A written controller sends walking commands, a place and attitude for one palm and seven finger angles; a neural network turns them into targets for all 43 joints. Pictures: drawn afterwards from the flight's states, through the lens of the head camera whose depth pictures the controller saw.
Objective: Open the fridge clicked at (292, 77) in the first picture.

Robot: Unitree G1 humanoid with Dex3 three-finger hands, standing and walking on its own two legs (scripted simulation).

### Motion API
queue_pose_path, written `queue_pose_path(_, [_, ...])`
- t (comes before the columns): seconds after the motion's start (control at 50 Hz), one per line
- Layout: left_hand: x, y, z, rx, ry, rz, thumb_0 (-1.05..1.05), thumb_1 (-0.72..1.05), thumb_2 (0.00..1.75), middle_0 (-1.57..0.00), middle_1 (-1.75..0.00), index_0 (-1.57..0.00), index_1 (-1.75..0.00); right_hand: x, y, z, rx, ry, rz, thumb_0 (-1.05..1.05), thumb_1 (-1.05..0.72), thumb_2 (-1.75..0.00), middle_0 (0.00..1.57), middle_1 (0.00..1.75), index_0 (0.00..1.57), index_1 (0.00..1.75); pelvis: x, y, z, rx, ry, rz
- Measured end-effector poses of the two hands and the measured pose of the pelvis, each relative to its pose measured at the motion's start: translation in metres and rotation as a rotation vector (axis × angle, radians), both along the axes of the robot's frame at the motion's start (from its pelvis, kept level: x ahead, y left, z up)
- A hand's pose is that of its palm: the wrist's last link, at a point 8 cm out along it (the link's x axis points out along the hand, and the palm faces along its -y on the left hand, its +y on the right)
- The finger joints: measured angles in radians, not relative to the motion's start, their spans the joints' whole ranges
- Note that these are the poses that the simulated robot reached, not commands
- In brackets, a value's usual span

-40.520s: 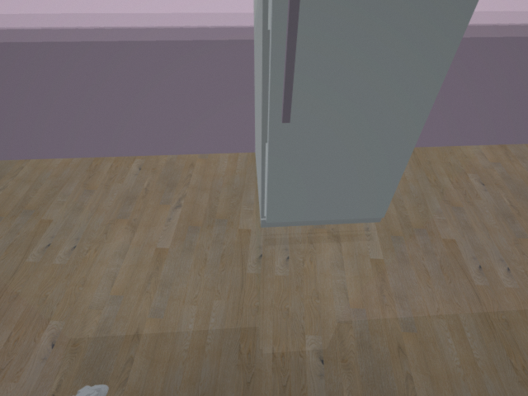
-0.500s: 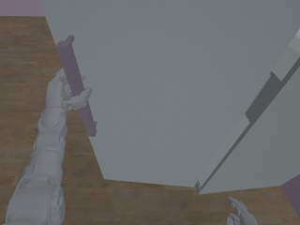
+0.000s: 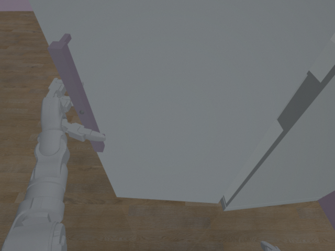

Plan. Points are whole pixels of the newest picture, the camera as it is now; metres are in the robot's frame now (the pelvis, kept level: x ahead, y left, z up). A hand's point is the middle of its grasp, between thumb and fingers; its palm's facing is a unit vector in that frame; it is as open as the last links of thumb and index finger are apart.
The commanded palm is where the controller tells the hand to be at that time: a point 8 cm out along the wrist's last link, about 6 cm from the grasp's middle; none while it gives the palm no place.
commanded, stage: slip the hand off the handle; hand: left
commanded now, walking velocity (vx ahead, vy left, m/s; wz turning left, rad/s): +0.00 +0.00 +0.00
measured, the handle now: (86, 104) +0.45 +0.22 +0.09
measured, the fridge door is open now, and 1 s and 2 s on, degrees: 81 80 80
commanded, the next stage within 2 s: draw the hand back to the body in 1.32 s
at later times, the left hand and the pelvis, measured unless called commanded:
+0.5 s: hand (58, 110) +0.41 +0.28 +0.11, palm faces +0.25 -0.96 -0.15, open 14.6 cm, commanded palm +0.37 +0.32 +0.12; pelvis +0.01 +0.00 +0.00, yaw +1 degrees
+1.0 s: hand (41, 136) +0.34 +0.29 +0.10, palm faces +0.27 -0.95 -0.16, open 14.6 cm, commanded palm +0.30 +0.33 +0.12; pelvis +0.01 +0.01 -0.01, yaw +1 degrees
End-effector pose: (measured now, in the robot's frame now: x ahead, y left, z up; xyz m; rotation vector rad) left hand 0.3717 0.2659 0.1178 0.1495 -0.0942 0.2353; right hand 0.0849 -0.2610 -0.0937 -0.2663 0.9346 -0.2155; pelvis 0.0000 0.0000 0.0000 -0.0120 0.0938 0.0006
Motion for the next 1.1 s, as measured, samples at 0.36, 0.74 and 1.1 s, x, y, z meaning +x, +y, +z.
queue_pose_path(0.36, [-0.007, 0.044, -0.001, 0.015, 0.019, 0.029, -0.01, -0.55, 0.20, -0.27, -1.16, -0.26, -1.16, 0.045, 0.006, 0.000, 0.010, -0.024, 0.061, 0.01, -0.90, -0.90, 0.20, 0.30, 0.20, 0.30, 0.012, -0.003, -0.003, -0.006, 0.028, 0.024])
queue_pose_path(0.74, [-0.001, 0.074, -0.004, 0.013, 0.028, -0.009, -0.01, -0.54, 0.20, -0.26, -1.15, -0.25, -1.15, 0.008, 0.010, -0.007, 0.005, 0.076, -0.018, 0.01, -0.90, -0.90, 0.20, 0.30, 0.20, 0.30, 0.020, 0.012, -0.005, -0.014, 0.066, -0.003])
queue_pose_path(1.1, [-0.083, 0.068, -0.002, 0.023, -0.016, 0.026, -0.02, -0.55, 0.20, -0.26, -1.15, -0.26, -1.15, 0.077, 0.038, 0.012, 0.035, -0.175, 0.125, 0.01, -0.90, -0.90, 0.20, 0.30, 0.20, 0.30, 0.008, 0.012, -0.006, -0.016, -0.002, 0.028])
